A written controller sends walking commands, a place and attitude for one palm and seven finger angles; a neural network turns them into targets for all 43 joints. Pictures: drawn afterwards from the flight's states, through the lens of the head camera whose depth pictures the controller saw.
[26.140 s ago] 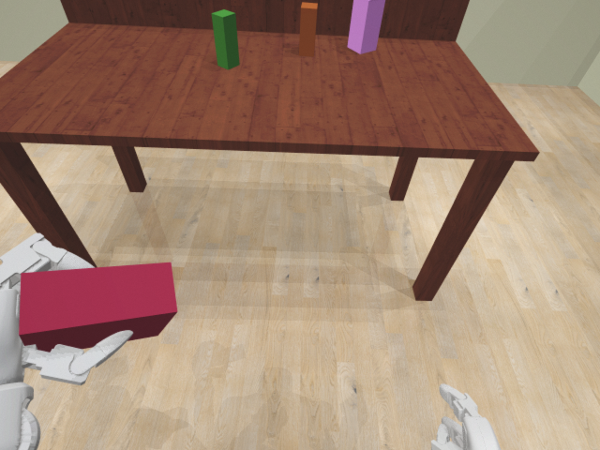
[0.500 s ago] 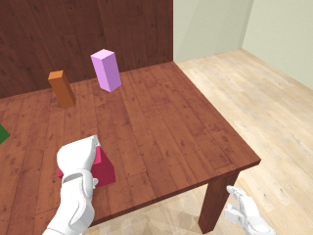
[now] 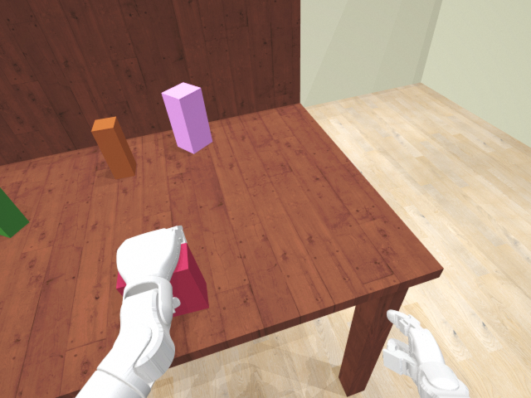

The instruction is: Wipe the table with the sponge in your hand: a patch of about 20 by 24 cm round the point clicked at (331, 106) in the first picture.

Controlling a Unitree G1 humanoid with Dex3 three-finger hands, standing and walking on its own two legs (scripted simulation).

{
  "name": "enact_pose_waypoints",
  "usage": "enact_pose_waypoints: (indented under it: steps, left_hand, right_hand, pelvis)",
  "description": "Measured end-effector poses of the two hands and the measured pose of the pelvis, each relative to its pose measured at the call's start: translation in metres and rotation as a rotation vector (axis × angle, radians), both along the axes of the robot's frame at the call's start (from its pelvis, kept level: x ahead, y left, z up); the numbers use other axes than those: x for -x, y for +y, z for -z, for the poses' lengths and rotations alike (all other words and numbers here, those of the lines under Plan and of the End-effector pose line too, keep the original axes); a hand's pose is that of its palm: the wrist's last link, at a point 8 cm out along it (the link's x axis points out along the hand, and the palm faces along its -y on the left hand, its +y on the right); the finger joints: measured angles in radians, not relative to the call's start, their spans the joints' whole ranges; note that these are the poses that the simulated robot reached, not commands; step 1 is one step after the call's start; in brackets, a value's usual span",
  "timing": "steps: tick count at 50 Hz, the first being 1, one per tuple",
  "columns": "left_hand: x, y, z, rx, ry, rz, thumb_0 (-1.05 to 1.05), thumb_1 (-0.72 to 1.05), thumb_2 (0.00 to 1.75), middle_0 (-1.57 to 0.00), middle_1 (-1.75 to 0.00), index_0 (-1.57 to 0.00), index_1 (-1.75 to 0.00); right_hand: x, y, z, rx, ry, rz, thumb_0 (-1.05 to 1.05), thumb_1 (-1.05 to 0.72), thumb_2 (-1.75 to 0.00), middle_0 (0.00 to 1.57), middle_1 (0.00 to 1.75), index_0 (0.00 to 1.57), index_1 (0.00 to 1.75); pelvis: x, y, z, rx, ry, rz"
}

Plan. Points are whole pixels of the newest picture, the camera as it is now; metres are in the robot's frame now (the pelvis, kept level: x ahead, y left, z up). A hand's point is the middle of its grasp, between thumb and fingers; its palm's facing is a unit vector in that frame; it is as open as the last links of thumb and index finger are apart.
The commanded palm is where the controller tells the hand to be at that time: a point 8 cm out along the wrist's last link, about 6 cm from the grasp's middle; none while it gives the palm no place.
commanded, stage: slide across to the third lane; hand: left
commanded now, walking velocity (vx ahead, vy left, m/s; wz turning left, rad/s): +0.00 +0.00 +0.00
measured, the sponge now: (170, 291) +0.27 +0.21 +0.01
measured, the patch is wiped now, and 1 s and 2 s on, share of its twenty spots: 0.85 0.95 1.00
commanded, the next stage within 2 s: wipe forward along the third lane in 0.30 s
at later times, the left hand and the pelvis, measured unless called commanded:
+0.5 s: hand (196, 265) +0.30 +0.17 +0.06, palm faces +0.02 -0.10 -0.99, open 9.4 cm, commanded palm +0.26 +0.15 +0.10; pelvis +0.00 -0.01 +0.00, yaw +0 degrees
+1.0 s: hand (199, 245) +0.34 +0.17 +0.06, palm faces -0.01 -0.07 -1.00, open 9.4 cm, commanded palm +0.31 +0.17 +0.09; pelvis -0.02 -0.02 +0.00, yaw -1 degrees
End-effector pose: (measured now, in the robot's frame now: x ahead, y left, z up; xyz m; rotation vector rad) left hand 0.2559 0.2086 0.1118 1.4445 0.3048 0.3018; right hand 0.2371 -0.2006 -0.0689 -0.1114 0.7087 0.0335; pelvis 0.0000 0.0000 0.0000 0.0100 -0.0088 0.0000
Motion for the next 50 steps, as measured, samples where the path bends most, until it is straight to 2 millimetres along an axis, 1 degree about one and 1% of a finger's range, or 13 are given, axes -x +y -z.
enact_pose_waypoints:
  steps: [7, 13, 23, 28, 36, 50]
  left_hand:
    - [-0.01, -0.023, -0.001, 0.006, -0.016, 0.061, 0.01, -0.46, 1.12, -0.77, -1.45, -0.79, -1.4]
    - [-0.014, -0.036, 0.0, 0.008, -0.026, 0.06, 0.01, -0.46, 1.12, -0.77, -1.45, -0.8, -1.4]
    - [-0.019, -0.044, 0.001, 0.001, -0.016, 0.038, 0.01, -0.46, 1.12, -0.77, -1.45, -0.8, -1.4]
    - [-0.023, -0.044, 0.002, 0.002, -0.002, 0.036, 0.0, -0.47, 1.12, -0.78, -1.45, -0.8, -1.39]
    - [-0.034, -0.045, 0.001, -0.012, 0.003, 0.036, -0.01, -0.48, 1.12, -0.8, -1.43, -0.82, -1.37]
    - [-0.063, -0.039, 0.001, -0.033, 0.031, 0.006, -0.01, -0.49, 1.13, -0.81, -1.42, -0.83, -1.37]
  right_hand:
    - [0.0, -0.001, 0.001, -0.014, 0.001, 0.0, 0.02, -0.91, -0.9, 0.2, 0.3, 0.2, 0.31]
    - [0.0, -0.001, 0.0, -0.027, 0.01, -0.005, 0.02, -0.91, -0.9, 0.2, 0.3, 0.2, 0.3]
    - [-0.001, -0.006, -0.004, -0.027, 0.009, -0.013, 0.02, -0.91, -0.9, 0.2, 0.3, 0.2, 0.3]
    - [0.002, -0.009, -0.004, -0.017, 0.011, -0.002, 0.02, -0.91, -0.9, 0.2, 0.3, 0.2, 0.3]
    - [0.02, -0.02, 0.003, 0.009, 0.043, 0.032, 0.02, -0.91, -0.9, 0.2, 0.3, 0.2, 0.3]
    - [0.068, -0.049, 0.025, 0.059, 0.148, 0.134, 0.02, -0.91, -0.9, 0.2, 0.3, 0.2, 0.3]
  pelvis:
    - [-0.001, -0.002, 0.0, -0.002, 0.004, 0.002]
    - [-0.001, -0.005, 0.0, -0.003, 0.002, 0.005]
    - [0.003, -0.01, 0.001, -0.005, 0.001, 0.002]
    - [0.006, -0.012, 0.001, -0.007, 0.005, 0.002]
    - [0.013, -0.015, 0.001, -0.01, 0.018, 0.003]
    - [0.02, -0.02, 0.002, -0.015, 0.057, 0.014]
